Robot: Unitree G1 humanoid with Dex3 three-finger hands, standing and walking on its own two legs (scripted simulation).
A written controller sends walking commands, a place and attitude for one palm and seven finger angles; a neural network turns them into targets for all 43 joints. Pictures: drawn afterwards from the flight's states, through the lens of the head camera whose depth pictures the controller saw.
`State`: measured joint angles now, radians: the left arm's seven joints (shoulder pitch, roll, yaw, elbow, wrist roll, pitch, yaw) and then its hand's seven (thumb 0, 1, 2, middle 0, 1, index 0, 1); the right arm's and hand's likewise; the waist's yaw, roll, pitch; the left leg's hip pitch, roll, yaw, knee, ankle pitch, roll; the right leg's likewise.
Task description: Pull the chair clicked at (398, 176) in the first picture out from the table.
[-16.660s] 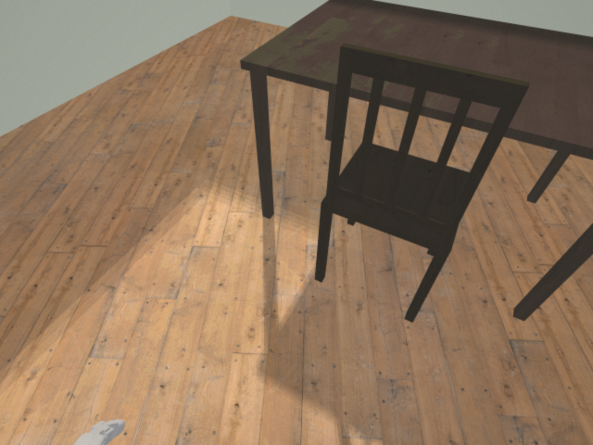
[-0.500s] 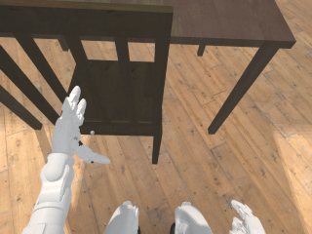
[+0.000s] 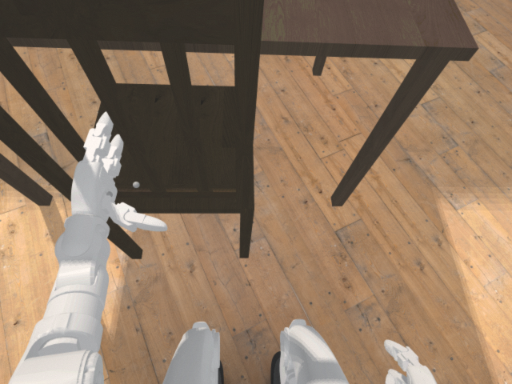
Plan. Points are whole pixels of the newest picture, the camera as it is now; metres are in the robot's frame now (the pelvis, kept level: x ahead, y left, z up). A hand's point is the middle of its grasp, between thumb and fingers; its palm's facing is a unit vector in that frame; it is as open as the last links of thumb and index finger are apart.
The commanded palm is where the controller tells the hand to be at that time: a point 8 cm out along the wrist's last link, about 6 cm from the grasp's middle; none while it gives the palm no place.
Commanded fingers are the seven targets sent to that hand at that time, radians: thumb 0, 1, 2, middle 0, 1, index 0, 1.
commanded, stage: push the fingers through the gap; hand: left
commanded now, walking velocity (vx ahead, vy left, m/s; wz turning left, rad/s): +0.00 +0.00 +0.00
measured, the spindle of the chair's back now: (130, 135) +0.48 +0.19 +0.05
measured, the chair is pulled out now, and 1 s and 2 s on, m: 0.00 0.00 0.00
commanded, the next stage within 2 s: hook a spindle and tug to test in 0.68 s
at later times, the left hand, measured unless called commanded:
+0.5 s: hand (143, 165) +0.45 +0.18 +0.01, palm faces +0.00 -1.00 -0.03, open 16.9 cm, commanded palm +0.42 +0.23 +0.02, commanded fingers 0.00 -0.50 0.30 -0.06 -0.08 -0.06 -0.08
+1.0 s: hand (144, 167) +0.44 +0.17 +0.01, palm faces +0.00 -1.00 -0.02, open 16.4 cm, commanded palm +0.42 +0.22 +0.02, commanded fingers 0.00 -0.50 0.30 -0.27 -0.74 -0.27 -0.74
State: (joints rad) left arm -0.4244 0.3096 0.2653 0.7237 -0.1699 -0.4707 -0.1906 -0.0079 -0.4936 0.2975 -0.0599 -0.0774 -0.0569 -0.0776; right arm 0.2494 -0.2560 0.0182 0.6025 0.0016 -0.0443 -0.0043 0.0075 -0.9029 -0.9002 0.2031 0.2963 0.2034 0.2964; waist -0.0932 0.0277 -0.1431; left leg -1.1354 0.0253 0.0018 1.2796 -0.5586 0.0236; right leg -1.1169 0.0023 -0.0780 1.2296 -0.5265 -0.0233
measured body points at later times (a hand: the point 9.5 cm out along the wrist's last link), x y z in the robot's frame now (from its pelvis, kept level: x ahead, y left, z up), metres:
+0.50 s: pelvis +0.00 +0.01 +0.00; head +0.14 +0.02 +0.43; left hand +0.44 +0.23 +0.02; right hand +0.06 -0.25 -0.12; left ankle +0.02 +0.10 -0.62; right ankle +0.03 -0.11 -0.62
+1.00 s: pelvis +0.00 +0.02 +0.00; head +0.14 +0.04 +0.43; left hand +0.44 +0.23 +0.02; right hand +0.08 -0.25 -0.11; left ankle +0.02 +0.10 -0.62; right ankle +0.03 -0.11 -0.62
